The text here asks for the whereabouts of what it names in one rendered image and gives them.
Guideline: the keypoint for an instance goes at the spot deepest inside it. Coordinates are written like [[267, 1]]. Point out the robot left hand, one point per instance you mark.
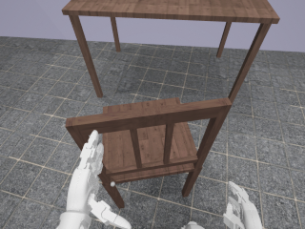
[[84, 179]]

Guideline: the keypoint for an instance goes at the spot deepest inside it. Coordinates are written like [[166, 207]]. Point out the left robot forearm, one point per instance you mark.
[[74, 220]]

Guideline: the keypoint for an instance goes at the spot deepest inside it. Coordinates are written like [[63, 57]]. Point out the chair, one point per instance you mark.
[[150, 139]]

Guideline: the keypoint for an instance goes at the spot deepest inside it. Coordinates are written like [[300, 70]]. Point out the table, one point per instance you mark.
[[238, 11]]

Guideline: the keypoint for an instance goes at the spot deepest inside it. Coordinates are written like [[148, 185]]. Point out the robot right hand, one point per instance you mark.
[[245, 215]]

